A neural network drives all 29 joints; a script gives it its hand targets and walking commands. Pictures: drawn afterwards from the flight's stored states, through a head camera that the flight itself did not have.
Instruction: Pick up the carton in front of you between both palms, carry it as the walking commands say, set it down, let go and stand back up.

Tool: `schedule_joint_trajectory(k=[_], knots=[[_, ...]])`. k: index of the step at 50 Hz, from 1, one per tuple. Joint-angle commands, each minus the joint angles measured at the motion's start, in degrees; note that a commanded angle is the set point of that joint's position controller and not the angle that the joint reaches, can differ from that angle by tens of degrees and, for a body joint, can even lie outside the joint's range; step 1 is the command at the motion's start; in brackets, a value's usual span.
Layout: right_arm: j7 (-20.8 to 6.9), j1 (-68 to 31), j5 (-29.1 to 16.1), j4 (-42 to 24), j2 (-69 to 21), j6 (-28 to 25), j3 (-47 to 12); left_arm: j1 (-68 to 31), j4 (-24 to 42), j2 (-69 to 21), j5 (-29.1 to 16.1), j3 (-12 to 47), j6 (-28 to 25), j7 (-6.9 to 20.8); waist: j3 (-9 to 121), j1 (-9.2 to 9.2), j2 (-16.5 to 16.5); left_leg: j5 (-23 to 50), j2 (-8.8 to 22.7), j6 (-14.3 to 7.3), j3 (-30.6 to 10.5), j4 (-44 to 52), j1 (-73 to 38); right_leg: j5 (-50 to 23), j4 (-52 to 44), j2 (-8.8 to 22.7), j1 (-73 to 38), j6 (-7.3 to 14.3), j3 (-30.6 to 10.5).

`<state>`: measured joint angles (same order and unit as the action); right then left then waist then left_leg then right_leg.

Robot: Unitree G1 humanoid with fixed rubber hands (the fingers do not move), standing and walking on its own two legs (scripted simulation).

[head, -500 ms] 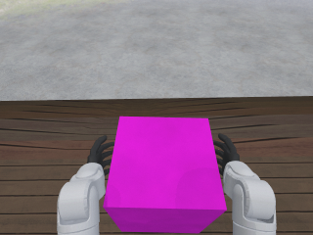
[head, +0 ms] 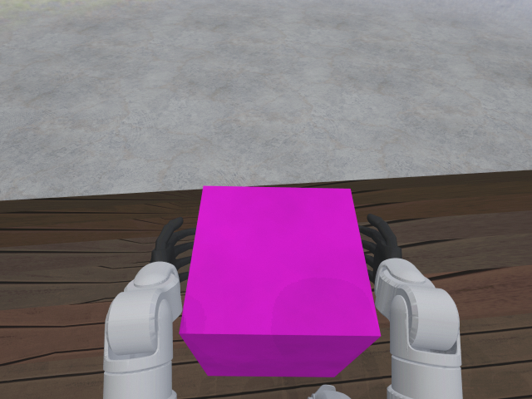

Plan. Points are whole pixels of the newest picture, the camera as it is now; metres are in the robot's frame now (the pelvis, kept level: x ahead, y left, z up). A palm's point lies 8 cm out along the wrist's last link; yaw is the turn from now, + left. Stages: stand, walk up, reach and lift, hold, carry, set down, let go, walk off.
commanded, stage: carry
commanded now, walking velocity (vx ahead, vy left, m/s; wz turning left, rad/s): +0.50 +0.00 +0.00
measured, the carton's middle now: (273, 289) +0.30 -0.01 +0.02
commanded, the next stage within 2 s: none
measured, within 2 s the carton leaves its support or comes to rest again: neither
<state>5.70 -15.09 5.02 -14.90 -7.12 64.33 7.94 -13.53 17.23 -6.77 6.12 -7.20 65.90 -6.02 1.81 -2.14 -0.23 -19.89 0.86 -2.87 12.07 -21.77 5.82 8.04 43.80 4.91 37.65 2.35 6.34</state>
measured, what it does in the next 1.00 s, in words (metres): goes down: right foot, then left foot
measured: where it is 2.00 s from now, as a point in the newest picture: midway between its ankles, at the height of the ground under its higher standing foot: (263, 225)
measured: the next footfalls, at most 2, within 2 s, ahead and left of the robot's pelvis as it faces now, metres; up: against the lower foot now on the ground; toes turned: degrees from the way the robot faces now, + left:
right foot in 0.12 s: +0.26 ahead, -0.09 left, +0.00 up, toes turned -6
left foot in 0.54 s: +0.41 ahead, +0.06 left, +0.00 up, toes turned +0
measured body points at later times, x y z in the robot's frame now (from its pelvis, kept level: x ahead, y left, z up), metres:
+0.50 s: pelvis +0.29 -0.03 -0.01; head +0.37 -0.04 +0.43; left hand +0.67 +0.13 +0.08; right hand +0.69 -0.17 +0.09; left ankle +0.37 +0.08 -0.71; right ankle +0.22 -0.09 -0.74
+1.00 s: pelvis +0.62 -0.05 -0.17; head +0.61 -0.05 +0.28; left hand +0.98 +0.12 -0.01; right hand +1.01 -0.19 +0.00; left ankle +0.48 +0.07 -0.69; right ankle +0.65 -0.08 -0.89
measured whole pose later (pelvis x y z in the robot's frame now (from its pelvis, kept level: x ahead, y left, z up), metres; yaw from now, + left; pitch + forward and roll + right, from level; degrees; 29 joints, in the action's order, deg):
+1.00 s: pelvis +0.62 -0.05 -0.17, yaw -1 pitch +0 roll +2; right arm 6.3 -42.5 1.7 11.6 1.8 66.3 13.1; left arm -39.3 -5.1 -2.1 7.0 -11.5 69.6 -7.0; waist 3.1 3.7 -2.2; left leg -33.8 -3.3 -2.1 1.2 -94.8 26.2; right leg 15.2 35.2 -4.0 19.6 7.4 4.1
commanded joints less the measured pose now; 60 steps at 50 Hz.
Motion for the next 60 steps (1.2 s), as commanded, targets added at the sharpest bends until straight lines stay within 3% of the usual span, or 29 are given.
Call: schedule_joint_trajectory(k=[1,3,5,6,7,8,11,12,24,26,27,28,29,30,32,34,37,39,42,44,46,47,48,49,51,53,56,57,60], knots=[[-13.9,-38.4,-25.0,-1.1,-42.5,0.8,-42.9,-41.1,0.5,-43.1,-23.4,42.0,-0.7,11.8,12.5,-0.98,8.8,30.6,12.0,-6.0,-6.3,1.5,-7.7,-3.8,-5.4,-3.2,-3.0,2.0,3.4],[-12.9,-43.4,-25.0,2.1,-41.0,1.8,-41.0,-45.6,-2.6,-40.9,-23.9,39.2,0.4,11.4,13.2,0.38,9.0,37.9,12.4,-4.7,-5.4,-3.2,-7.6,-2.5,-7.8,-4.6,-8.3,3.7,3.8],[-12.0,-48.4,-25.5,6.3,-40.5,3.0,-39.1,-48.9,-7.8,-39.7,-24.2,35.9,1.3,11.4,19.7,5.19,4.2,42.9,8.1,-1.5,0.3,-21.7,-3.8,-1.6,-13.4,-8.9,-26.6,3.5,7.7],[-11.7,-51.5,-25.6,8.0,-40.2,3.5,-37.9,-50.1,-10.3,-39.4,-24.2,34.1,1.8,11.4,24.2,7.44,-2.5,28.3,5.7,-0.1,-0.8,-35.1,5.4,1.9,-14.5,-1.2,-38.0,3.4,-2.7],[-11.3,-53.1,-25.6,10.3,-42.0,4.1,-36.6,-53.5,-12.3,-38.0,-24.1,32.6,2.1,11.4,28.1,4.71,-16.2,-5.0,-3.0,1.8,-4.9,-48.9,22.1,-1.3,-19.6,15.5,-49.5,10.5,-33.3],[-11.0,-56.0,-25.6,11.7,-42.6,4.4,-35.0,-55.2,-14.4,-40.2,-25.4,32.1,2.1,11.5,29.7,6.09,-18.7,-11.1,-4.7,0.9,-12.0,-58.7,31.0,2.3,-24.3,17.5,-53.2,15.1,-42.3],[-10.4,-64.2,-26.4,15.4,-49.4,3.8,-33.1,-67.6,-13.9,-49.3,-29.6,33.3,1.4,12.3,26.1,5.56,-4.0,-4.5,0.5,-1.2,-14.4,-58.4,35.1,-17.4,-18.2,12.8,-46.1,11.6,-25.1],[-10.2,-65.9,-26.4,15.9,-51.4,3.5,-32.3,-71.3,-13.5,-52.1,-31.0,33.5,1.2,12.5,26.8,5.07,-3.4,-2.6,1.3,-1.0,-14.5,-54.9,33.5,-17.9,-18.1,12.0,-44.2,10.4,-22.1],[-9.1,-63.4,-22.6,14.0,-57.3,3.8,-31.3,-69.2,-11.9,-57.9,-28.4,31.6,2.2,12.8,26.8,5.7,-9.3,9.4,-4.4,-1.1,-5.1,-19.3,26.0,-43.1,-10.3,5.1,-46.0,8.3,-4.7],[-9.8,-60.1,-22.4,13.5,-56.6,4.0,-31.9,-67.3,-12.6,-57.0,-27.3,32.6,2.3,12.5,30.6,-0.75,-8.7,14.7,-4.1,-3.5,-5.8,-23.9,14.8,-53.1,4.6,5.5,-38.0,6.2,-1.3],[-10.3,-59.2,-22.5,13.4,-56.1,3.9,-32.2,-66.9,-12.8,-56.6,-26.9,33.4,2.3,12.4,30.6,-6.48,-3.1,18.7,-4.8,-3.8,-5.2,-15.6,3.0,-49.9,16.6,3.4,-28.3,4.5,1.9],[-10.9,-57.8,-22.8,13.5,-55.3,3.9,-32.5,-66.8,-12.3,-56.0,-26.5,34.0,2.2,12.3,28.6,-10.19,6.1,34.6,-1.3,-4.3,-13.0,-11.1,-9.0,-25.4,27.5,-1.8,-14.3,3.6,0.2],[-11.4,-57.5,-23.2,14.3,-54.2,3.7,-33.4,-64.2,-12.2,-56.4,-25.3,34.6,2.8,12.1,29.8,-3.28,21.3,57.2,10.8,-13.2,-33.8,-10.8,-19.7,18.4,34.9,-11.0,1.8,0.6,-3.4],[-12.2,-59.9,-25.1,13.8,-56.2,3.9,-35.0,-63.8,-12.5,-54.1,-23.6,33.4,2.7,11.6,29.9,-3.67,16.2,50.3,14.5,-17.3,-38.6,-13.0,-26.2,23.4,37.8,-9.3,11.6,-0.1,-8.2],[-13.8,-64.3,-29.5,11.0,-58.9,3.3,-37.6,-63.1,-11.7,-52.2,-21.0,31.8,2.0,10.6,26.0,-5.23,5.2,38.9,13.7,-16.5,-38.3,-14.4,-23.4,24.1,30.5,-5.8,17.9,0.2,-10.6],[-14.6,-70.2,-33.5,7.7,-60.1,2.5,-40.4,-62.3,-11.7,-50.6,-19.0,30.7,1.0,9.6,24.6,-4.53,0.9,39.0,13.1,-14.4,-36.3,-14.5,-17.1,21.2,19.9,-4.5,13.2,-0.2,-10.1],[-14.5,-71.4,-35.6,6.4,-59.5,1.5,-41.1,-61.8,-10.0,-48.9,-18.5,30.5,0.0,8.5,27.1,-3.75,4.1,42.2,12.1,-12.4,-32.3,-17.3,-14.9,5.5,21.1,-4.9,9.3,0.5,-6.7],[-14.3,-67.9,-35.5,8.4,-58.5,1.7,-39.8,-60.7,-10.0,-47.8,-17.6,30.1,0.2,8.2,24.1,-6.73,3.0,31.6,4.8,-9.5,-26.7,-23.6,-16.5,-10.3,7.7,-6.4,13.4,0.7,-4.5],[-14.6,-63.6,-33.3,12.9,-56.7,1.8,-37.3,-57.7,-12.7,-45.6,-16.1,29.3,0.8,8.6,19.9,-5.88,3.1,12.8,-1.3,-7.4,-17.4,-26.3,6.3,-34.2,-14.3,-9.5,-15.6,0.2,-0.2],[-15.1,-59.9,-31.9,17.8,-56.1,2.2,-35.7,-56.1,-14.9,-44.6,-15.9,29.0,1.3,9.1,22.2,1.26,9.7,14.1,1.1,-4.9,-12.8,-35.4,12.8,-41.7,-9.8,-7.6,-30.6,0.9,-0.4],[-15.3,-57.6,-29.7,21.9,-56.2,2.4,-34.9,-57.9,-16.5,-44.1,-17.4,29.1,1.8,10.2,26.3,13.92,3.0,35.9,3.1,-1.3,-7.4,-58.6,19.1,-33.7,-11.7,-7.0,-47.9,2.5,1.6],[-15.0,-60.2,-28.1,22.1,-54.9,2.5,-33.5,-58.8,-17.2,-44.8,-18.8,29.1,2.2,11.2,18.5,17.7,-5.7,11.7,-2.4,0.4,-7.6,-82.1,27.5,-29.9,-19.1,-2.0,-47.7,7.5,-4.2],[-14.2,-60.7,-25.5,24.9,-53.2,3.4,-30.5,-59.1,-20.3,-45.8,-20.7,29.4,2.9,11.9,13.2,14.35,-9.9,-21.9,-9.0,0.9,-9.0,-90.1,39.2,-40.2,-9.7,1.9,-48.4,6.0,-6.7],[-13.1,-58.3,-23.0,27.7,-50.9,4.6,-27.6,-61.9,-23.5,-45.5,-23.2,29.2,3.3,12.3,13.5,5.73,-12.0,-15.7,-5.2,0.9,-15.6,-78.3,45.2,-50.2,-5.4,7.1,-49.6,6.2,-19.5],[-10.7,-57.9,-18.5,27.2,-46.2,4.9,-22.8,-68.0,-23.0,-52.0,-29.0,30.9,3.3,13.7,12.4,5.04,-4.6,-7.3,-1.1,1.4,-16.1,-65.4,47.9,-31.9,-5.6,7.1,-42.1,6.9,-24.3],[-9.9,-62.9,-18.2,22.0,-46.6,4.4,-21.7,-75.9,-19.7,-56.5,-33.1,32.7,1.6,14.3,18.6,5.13,-3.6,-1.4,0.3,2.5,-19.1,-52.9,40.7,-26.2,-8.0,14.0,-31.1,17.4,-40.8],[-9.7,-65.1,-19.5,18.6,-50.8,2.7,-23.4,-80.1,-16.5,-62.5,-37.5,33.8,0.3,14.7,21.0,4.49,1.0,8.9,0.3,1.4,-16.5,-54.3,37.8,-29.3,-2.8,11.3,-28.5,14.3,-33.2],[-9.7,-66.1,-19.9,17.6,-51.7,2.1,-23.9,-81.2,-15.6,-63.5,-38.4,34.2,-0.1,14.5,20.3,6.43,5.4,25.0,1.0,0.2,-17.1,-38.7,40.9,-15.5,4.6,3.6,-30.2,10.2,-26.1],[-9.3,-62.9,-20.7,16.2,-53.7,1.1,-26.6,-76.2,-14.9,-64.1,-37.4,34.6,-1.3,13.6,21.8,9.19,-0.5,38.3,-3.9,-0.3,-8.9,-22.3,30.1,-10.9,8.5,-3.4,-29.0,9.0,-19.5]])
